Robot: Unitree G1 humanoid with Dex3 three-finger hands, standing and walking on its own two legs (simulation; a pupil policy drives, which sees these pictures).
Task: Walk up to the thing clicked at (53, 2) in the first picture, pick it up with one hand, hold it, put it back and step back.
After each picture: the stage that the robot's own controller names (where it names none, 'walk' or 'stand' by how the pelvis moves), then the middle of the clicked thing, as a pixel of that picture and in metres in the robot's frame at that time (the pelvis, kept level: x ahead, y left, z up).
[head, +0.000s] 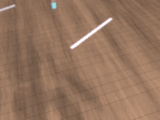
stand; (53, 4) +2.28 +0.48 -0.72
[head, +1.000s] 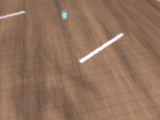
walk; (64, 14) +2.17 +0.25 -0.71
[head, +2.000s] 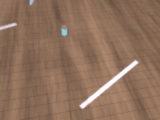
walk; (64, 30) +1.55 +0.20 -0.72
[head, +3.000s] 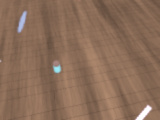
walk; (56, 66) +1.02 +0.27 -0.71
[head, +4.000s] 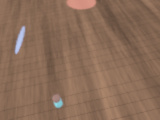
walk; (57, 100) +0.63 +0.29 -0.70
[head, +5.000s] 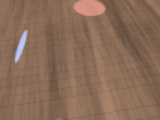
walk; out of the picture +0.41 +0.21 -0.69
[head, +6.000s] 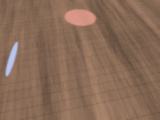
stand; out of the picture +0.34 +0.22 -0.72
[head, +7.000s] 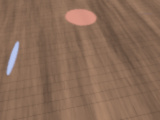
stand; out of the picture +0.35 +0.22 -0.73
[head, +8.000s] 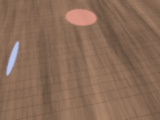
stand; out of the picture +0.34 +0.23 -0.73
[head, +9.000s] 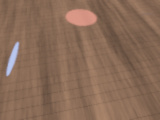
stand; out of the picture +0.34 +0.23 -0.73
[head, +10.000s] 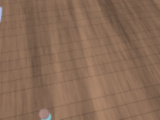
go down; (45, 115) +0.37 +0.23 -0.65
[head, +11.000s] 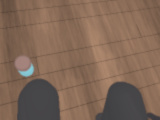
go down; (24, 66) +0.42 +0.27 -0.30
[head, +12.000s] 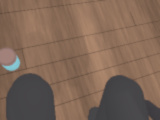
close in; (9, 59) +0.40 +0.28 -0.26
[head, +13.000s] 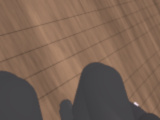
close; out of the picture +0.38 +0.31 -0.21
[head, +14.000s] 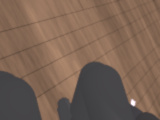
close; out of the picture +0.38 +0.31 -0.22
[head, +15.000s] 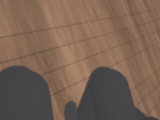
lift; out of the picture +0.32 +0.29 -0.20
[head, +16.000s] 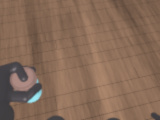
lift; (27, 85) +0.32 +0.19 +0.01
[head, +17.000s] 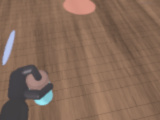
hold; (40, 88) +0.33 +0.16 +0.02
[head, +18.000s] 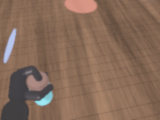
hold; (40, 88) +0.33 +0.17 +0.01
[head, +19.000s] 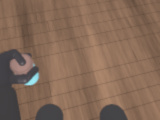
crouch; (25, 70) +0.39 +0.21 -0.07
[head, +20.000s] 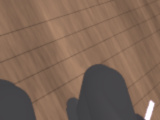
lower; out of the picture +0.40 +0.30 -0.21
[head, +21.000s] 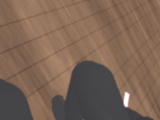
lower; out of the picture +0.40 +0.32 -0.22
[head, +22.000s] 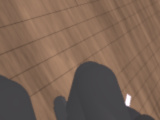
lower; out of the picture +0.39 +0.32 -0.22
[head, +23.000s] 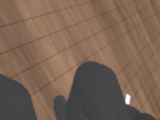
lower; out of the picture +0.39 +0.32 -0.22
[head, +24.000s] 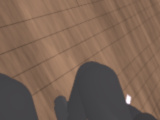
loosen; out of the picture +0.39 +0.31 -0.22
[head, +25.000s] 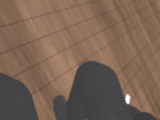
withdraw; out of the picture +0.38 +0.31 -0.22
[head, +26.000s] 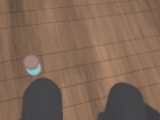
walk; (32, 65) +0.43 +0.25 -0.31
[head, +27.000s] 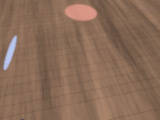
stand; out of the picture +0.35 +0.19 -0.66
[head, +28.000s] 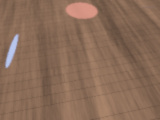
stand; out of the picture +0.38 +0.21 -0.66
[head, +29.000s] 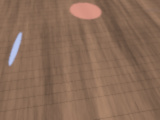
stand; out of the picture +0.37 +0.20 -0.69
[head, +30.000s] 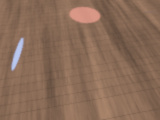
walk; out of the picture +0.38 +0.21 -0.72
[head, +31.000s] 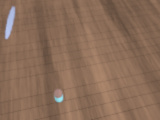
walk; (58, 95) +0.55 +0.17 -0.70
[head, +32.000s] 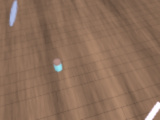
walk; (57, 64) +0.86 +0.28 -0.69
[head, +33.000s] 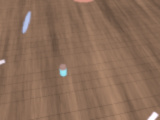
stand; (63, 70) +0.98 +0.21 -0.72
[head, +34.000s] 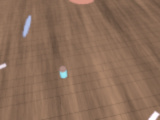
stand; (63, 72) +0.98 +0.23 -0.73
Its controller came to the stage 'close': yes
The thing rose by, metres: 0.71
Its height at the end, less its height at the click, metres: +0.00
